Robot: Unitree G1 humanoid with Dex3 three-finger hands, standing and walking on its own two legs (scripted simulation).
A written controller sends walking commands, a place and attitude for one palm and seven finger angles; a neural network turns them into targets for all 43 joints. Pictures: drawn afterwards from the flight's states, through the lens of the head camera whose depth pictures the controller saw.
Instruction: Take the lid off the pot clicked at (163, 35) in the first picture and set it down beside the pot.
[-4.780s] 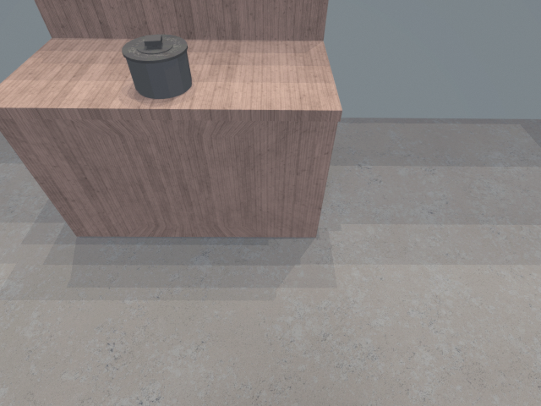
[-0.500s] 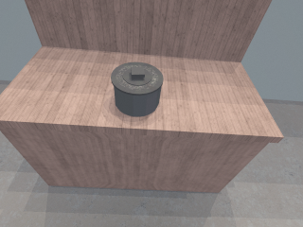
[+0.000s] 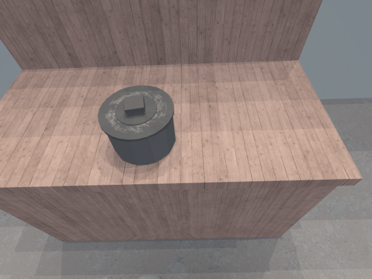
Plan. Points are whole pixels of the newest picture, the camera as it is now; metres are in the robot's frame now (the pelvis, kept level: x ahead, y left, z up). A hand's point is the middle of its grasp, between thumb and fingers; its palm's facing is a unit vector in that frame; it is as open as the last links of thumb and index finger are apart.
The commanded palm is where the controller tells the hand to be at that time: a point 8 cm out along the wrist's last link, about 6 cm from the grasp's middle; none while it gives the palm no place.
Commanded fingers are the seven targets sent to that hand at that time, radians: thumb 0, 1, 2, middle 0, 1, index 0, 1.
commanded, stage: come to a stop and stand still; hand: left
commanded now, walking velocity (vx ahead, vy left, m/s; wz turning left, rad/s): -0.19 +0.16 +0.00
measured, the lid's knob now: (134, 104) +0.50 +0.15 +0.08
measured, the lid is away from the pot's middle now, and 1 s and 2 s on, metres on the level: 0.00 0.00 0.00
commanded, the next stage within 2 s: none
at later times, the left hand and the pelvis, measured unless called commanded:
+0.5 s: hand out of the picture -0.02 +0.30 -0.18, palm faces +0.06 -0.95 -0.30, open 7.4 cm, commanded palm none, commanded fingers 0.00 0.90 0.90 -0.20 -0.30 -0.20 -0.30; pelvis -0.05 +0.09 -0.02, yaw -1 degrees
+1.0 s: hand out of the picture -0.05 +0.34 -0.17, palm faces +0.02 -0.98 -0.18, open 7.4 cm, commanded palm none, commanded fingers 0.00 0.90 0.90 -0.20 -0.30 -0.20 -0.30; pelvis -0.08 +0.16 +0.00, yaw -1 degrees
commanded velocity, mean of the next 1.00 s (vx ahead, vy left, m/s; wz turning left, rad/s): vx -0.01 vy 0.01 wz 0.00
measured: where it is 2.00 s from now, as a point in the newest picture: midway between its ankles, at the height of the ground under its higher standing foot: outside the picture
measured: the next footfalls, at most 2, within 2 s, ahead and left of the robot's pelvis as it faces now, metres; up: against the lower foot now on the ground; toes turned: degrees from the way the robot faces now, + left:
left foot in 0.32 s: -0.01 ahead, +0.22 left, +0.00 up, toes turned -1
right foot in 0.52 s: -0.01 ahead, +0.00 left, +0.00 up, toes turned -1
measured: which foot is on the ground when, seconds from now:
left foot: up 0.00-0.30, down 0.32-1.00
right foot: down 0.00-0.32, up 0.34-0.50, down 0.52-1.00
